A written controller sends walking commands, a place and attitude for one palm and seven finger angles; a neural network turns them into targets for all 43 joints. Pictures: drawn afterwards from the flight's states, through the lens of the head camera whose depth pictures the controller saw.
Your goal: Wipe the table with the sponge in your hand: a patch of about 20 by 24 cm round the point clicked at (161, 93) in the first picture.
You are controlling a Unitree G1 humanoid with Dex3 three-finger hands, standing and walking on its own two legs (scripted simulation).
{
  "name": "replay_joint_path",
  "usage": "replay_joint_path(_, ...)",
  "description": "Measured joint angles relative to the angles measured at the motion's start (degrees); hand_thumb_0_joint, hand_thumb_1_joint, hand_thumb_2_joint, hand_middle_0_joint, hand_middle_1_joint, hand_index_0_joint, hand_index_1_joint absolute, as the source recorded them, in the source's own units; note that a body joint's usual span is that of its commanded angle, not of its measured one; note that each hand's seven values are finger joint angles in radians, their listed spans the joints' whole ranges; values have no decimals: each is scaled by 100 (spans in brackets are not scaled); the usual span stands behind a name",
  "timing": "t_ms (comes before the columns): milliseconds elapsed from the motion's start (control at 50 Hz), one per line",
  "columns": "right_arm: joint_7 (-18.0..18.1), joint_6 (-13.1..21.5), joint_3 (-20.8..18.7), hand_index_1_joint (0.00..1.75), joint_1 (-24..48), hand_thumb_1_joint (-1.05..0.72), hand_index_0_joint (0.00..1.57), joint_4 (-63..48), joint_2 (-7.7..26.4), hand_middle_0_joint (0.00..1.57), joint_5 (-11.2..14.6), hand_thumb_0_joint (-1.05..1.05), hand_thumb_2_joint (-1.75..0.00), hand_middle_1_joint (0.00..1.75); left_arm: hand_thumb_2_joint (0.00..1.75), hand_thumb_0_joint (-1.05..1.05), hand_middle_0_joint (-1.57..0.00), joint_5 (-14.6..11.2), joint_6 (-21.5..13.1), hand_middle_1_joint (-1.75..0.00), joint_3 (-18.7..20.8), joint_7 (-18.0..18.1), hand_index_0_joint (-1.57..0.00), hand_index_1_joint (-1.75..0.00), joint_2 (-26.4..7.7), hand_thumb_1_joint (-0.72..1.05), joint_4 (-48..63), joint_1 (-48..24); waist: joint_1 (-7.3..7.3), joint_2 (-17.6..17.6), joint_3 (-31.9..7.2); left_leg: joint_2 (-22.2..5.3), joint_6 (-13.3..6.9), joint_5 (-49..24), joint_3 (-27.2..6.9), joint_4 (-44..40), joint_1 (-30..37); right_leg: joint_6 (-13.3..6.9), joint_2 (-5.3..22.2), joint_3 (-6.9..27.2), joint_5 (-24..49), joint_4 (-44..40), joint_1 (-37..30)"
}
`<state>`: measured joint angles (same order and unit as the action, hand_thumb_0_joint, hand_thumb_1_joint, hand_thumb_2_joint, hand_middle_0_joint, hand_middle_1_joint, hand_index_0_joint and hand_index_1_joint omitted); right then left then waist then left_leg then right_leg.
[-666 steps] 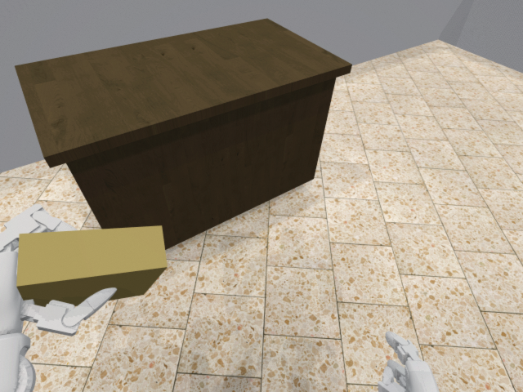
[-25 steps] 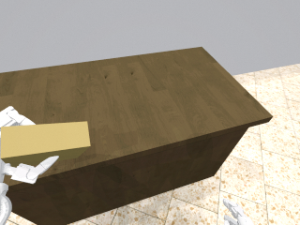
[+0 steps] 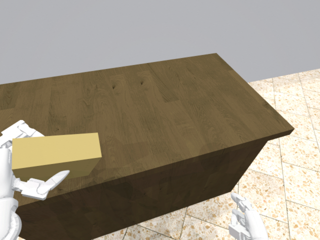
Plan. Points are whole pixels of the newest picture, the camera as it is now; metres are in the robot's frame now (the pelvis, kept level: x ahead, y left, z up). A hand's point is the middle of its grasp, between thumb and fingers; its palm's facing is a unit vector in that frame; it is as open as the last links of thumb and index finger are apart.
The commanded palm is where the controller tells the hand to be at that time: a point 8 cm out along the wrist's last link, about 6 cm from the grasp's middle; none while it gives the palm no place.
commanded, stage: look again from close up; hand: left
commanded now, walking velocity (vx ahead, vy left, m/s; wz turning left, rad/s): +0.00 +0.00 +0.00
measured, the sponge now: (70, 159) +0.23 +0.21 +0.14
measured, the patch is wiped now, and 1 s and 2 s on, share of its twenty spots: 0.00 0.00 0.00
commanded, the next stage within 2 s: come to a stop and stand still in 0.06 s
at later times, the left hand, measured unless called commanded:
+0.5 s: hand (30, 140) +0.24 +0.27 +0.18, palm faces +0.45 -0.81 -0.37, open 9.1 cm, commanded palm +0.17 +0.28 +0.17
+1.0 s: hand (45, 149) +0.24 +0.25 +0.16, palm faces +0.35 -0.87 -0.33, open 9.1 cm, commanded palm +0.18 +0.29 +0.17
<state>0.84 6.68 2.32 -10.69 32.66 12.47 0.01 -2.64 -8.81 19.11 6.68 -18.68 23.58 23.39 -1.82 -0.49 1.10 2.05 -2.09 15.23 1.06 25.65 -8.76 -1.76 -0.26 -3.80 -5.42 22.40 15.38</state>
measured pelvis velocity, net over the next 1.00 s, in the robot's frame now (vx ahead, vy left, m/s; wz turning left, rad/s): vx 0.01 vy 0.01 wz -0.03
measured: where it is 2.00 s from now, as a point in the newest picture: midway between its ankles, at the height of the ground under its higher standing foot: outside the picture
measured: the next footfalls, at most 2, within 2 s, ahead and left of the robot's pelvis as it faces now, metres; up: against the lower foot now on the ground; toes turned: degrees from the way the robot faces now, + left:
none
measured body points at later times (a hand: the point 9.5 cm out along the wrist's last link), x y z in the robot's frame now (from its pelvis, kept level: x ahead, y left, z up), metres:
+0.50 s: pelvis +0.00 +0.01 +0.00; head +0.01 +0.00 +0.45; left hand +0.21 +0.31 +0.20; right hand +0.16 -0.21 -0.08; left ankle -0.01 +0.09 -0.74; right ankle +0.08 -0.10 -0.74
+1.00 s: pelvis +0.01 +0.01 +0.00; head +0.02 +0.03 +0.45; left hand +0.21 +0.30 +0.18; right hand +0.20 -0.21 -0.06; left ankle -0.01 +0.09 -0.74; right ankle +0.08 -0.10 -0.74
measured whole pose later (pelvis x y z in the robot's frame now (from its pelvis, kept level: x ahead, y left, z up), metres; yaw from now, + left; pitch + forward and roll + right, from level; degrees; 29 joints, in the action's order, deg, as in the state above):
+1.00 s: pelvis +0.01 +0.01 +0.00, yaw -1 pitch -2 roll +0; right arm 0.4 9.8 1.1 -11.9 32.8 11.8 0.5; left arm -1.8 -15.1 19.0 4.5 -19.6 22.7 22.0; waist -1.7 -2.2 2.5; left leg 2.2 -2.9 17.0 2.7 26.0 -6.7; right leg -0.8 -0.3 -2.1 -7.2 23.9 14.4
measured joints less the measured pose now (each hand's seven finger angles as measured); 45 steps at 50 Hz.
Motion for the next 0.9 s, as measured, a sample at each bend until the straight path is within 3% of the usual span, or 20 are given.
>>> replay_joint_path(320,70,-184,-40,30,-104,-90,20,40,33,21,-3,2,-90,30,106,-1,-83,-24,42,-142,82,-16,-84,-142,-93,-42,312,199,77,-6,131,48,-35,38,84,-58,115,56,38,94,-90,99,-19)
replay_joint_path(340,107,-81,-86,30,-193,-90,20,-14,27,21,-57,2,-90,30,106,-1,-83,251,45,-142,152,-148,-84,-142,-300,-42,226,-111,-12,-10,193,34,-39,65,54,60,34,63,33,59,-105,159,21)
replay_joint_path(360,126,43,-107,30,-261,-90,20,23,-1,21,-44,1,-90,30,106,-1,-83,350,-142,-141,270,-282,-84,-141,-585,-43,-86,-595,-105,-51,226,36,-42,97,8,189,-80,50,46,9,-136,254,104)
replay_joint_path(400,61,131,-65,30,-229,-90,20,137,-79,20,5,1,-90,30,106,-1,-83,209,-386,-141,595,-293,-84,-141,-873,-43,-644,-1194,-212,-137,299,12,-24,93,44,218,-109,-20,15,36,-113,274,152)
replay_joint_path(460,-94,220,-56,30,-247,-90,20,49,-86,21,63,2,-90,30,106,-1,-83,-12,-446,-142,807,-164,-84,-142,-662,-42,-832,-1210,-126,-75,328,2,-15,87,166,175,-56,-13,-9,157,-77,292,167)
replay_joint_path(560,-180,334,-107,30,-416,-90,20,28,-15,21,123,1,-90,30,106,-1,-82,0,-600,-142,-40,-217,-83,-142,52,-42,-303,-218,23,135,237,66,-95,143,269,133,62,87,38,274,-198,423,154)
replay_joint_path(620,-111,301,-65,30,-470,-90,20,133,-111,21,96,2,-90,30,106,-1,-83,75,-665,-142,-274,-336,-83,-142,-3,-42,-196,129,69,25,181,56,-77,163,232,124,84,71,33,239,-243,427,126)
replay_joint_path(740,-7,348,-26,30,-484,-90,20,145,-157,21,56,2,-90,30,106,-1,-83,59,-667,-141,216,-268,-84,-141,-364,-43,-284,-239,-30,-221,256,1,-24,170,118,154,65,14,-5,119,-227,345,62)
replay_joint_path(800,-29,429,-64,30,-406,-90,20,144,-69,21,48,2,-90,30,106,-1,-83,25,-691,-141,344,-181,-84,-141,-294,-43,-162,-437,-82,-204,282,-13,-28,184,107,157,86,23,-19,107,-208,283,10)
replay_joint_path(900,-77,436,-132,30,-236,-90,20,113,9,21,42,2,-90,30,106,-1,-83,45,-744,-142,122,-158,-84,-142,-71,-42,39,-323,-54,-133,188,-5,-59,196,137,100,148,67,-19,142,-189,196,-57)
